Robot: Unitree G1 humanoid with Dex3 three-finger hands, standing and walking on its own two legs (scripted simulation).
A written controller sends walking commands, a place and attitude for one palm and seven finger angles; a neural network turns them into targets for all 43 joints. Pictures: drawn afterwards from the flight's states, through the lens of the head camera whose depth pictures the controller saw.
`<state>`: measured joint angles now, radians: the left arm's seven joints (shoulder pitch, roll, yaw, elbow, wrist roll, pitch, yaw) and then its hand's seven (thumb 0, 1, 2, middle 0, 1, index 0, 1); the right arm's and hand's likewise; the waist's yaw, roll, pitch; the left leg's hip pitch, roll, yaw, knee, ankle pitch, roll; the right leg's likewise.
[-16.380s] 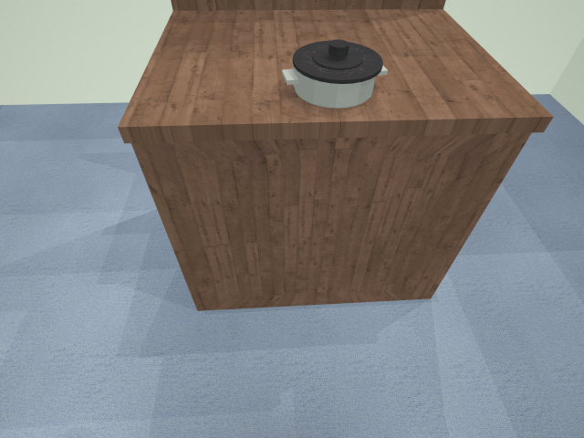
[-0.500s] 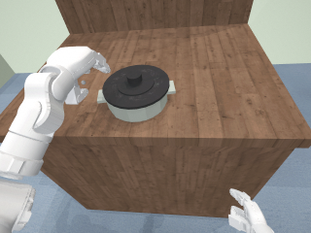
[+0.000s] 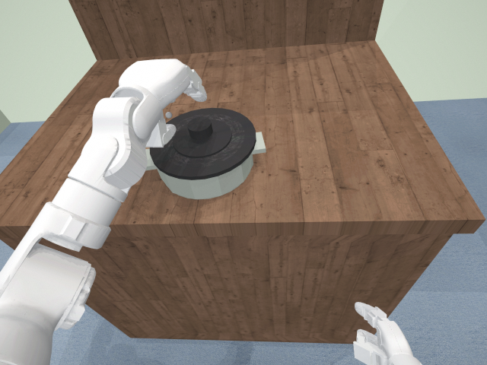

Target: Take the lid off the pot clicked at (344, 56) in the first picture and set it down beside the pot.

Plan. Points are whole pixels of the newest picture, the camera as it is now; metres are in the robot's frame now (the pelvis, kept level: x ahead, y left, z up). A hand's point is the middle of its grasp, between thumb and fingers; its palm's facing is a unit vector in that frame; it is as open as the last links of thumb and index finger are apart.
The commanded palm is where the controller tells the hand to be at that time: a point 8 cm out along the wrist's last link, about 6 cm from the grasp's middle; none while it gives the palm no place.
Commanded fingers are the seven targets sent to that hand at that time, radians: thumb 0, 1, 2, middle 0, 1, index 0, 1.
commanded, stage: move the open hand above the knob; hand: left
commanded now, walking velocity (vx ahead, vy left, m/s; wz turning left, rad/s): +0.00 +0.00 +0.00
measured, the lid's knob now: (200, 128) +0.48 +0.10 +0.16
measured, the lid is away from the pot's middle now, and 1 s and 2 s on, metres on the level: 0.00 0.00 0.00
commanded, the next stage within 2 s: lower the open fingers around the knob in 1.68 s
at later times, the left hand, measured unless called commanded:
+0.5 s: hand (187, 98) +0.46 +0.10 +0.23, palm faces -0.09 -0.06 -0.99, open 9.9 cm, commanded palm +0.42 +0.11 +0.29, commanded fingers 0.00 -0.40 1.74 -0.89 -0.08 -0.89 -0.08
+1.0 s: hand (185, 101) +0.45 +0.11 +0.23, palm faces -0.12 -0.04 -0.99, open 9.9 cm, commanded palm +0.42 +0.12 +0.29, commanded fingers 0.00 -0.40 1.74 -0.89 -0.08 -0.89 -0.08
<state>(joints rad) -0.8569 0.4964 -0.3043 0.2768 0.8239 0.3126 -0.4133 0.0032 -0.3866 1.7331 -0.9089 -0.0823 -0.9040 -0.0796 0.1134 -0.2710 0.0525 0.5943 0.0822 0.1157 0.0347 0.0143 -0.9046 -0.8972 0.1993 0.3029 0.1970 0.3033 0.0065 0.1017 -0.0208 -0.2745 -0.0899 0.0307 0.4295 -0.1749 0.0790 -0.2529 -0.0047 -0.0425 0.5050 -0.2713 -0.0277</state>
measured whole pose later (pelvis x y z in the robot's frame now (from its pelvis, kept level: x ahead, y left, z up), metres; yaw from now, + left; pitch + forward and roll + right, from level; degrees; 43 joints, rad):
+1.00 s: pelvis +0.01 +0.00 +0.00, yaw +0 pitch +2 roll +1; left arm -1.03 0.43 -0.35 0.54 0.84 0.36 -0.43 0.00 -0.38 1.73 -0.91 -0.08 -0.90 -0.08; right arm 0.14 -0.27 0.05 0.63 0.08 0.10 0.02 0.01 -0.90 -0.90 0.20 0.30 0.20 0.30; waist -0.02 0.09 -0.04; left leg -0.27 -0.09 0.02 0.41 -0.18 0.08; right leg -0.25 0.00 -0.05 0.49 -0.27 -0.03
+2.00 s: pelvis +0.00 +0.00 +0.00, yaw +0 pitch +1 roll +1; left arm -0.94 0.41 -0.37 0.42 0.82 0.36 -0.41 0.00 -0.39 1.73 -0.91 -0.08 -0.90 -0.08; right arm 0.10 -0.26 0.05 0.61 0.08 0.15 0.04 0.01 -0.90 -0.90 0.20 0.30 0.20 0.30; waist -0.01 0.09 -0.04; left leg -0.26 -0.09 0.03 0.42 -0.17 0.08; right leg -0.24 0.00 -0.04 0.49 -0.27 -0.03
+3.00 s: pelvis +0.01 -0.01 +0.00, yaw -1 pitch +1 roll +0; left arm -0.86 0.42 -0.32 0.51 0.82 0.33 -0.37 0.00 -0.34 1.62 -0.90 -0.09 -0.87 -0.07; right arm 0.16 -0.28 0.04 0.63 0.09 0.14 0.02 0.01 -0.91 -0.90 0.20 0.30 0.20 0.30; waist -0.04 0.09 -0.03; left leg -0.27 -0.07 0.03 0.43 -0.19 0.07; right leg -0.24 0.01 -0.03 0.48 -0.27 -0.04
